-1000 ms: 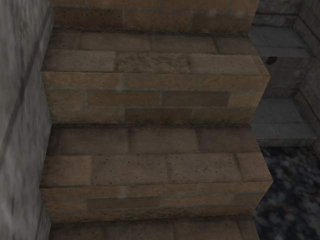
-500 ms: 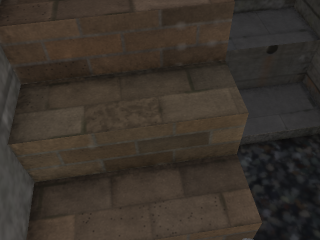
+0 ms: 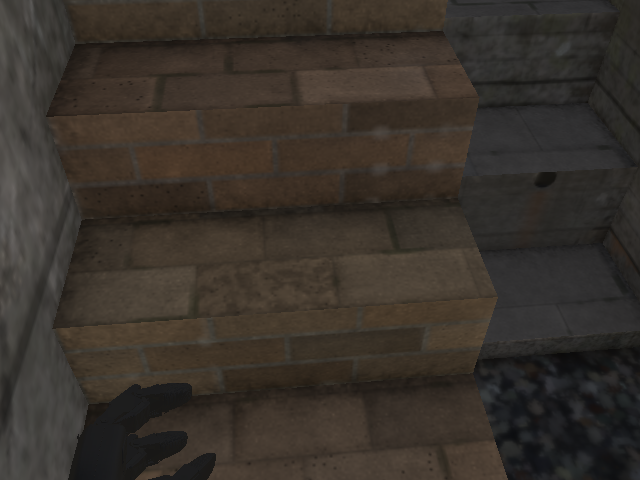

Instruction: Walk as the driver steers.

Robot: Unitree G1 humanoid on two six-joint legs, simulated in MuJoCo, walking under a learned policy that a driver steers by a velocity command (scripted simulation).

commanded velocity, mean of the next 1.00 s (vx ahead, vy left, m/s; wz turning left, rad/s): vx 0.43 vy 0.00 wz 0.14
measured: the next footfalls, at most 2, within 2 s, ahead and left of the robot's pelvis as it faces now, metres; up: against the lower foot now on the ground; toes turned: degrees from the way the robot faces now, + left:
left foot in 0.08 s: -0.04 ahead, +0.15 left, -0.20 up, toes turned -5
right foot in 0.42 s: +0.05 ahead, -0.14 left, -0.02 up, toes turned -14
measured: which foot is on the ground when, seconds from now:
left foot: up 0.00-0.06, down 0.08-0.60, up 0.62-0.90, down 0.92-1.00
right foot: down 0.00-0.04, up 0.06-0.40, down 0.42-0.48, up 0.50-0.58, down 0.60-0.94, up 0.96-1.00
